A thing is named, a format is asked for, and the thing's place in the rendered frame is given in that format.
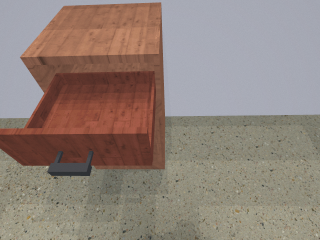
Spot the cabinet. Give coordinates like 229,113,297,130
20,2,165,169

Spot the drawer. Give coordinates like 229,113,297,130
0,71,156,166

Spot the handle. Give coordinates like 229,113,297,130
47,151,94,176

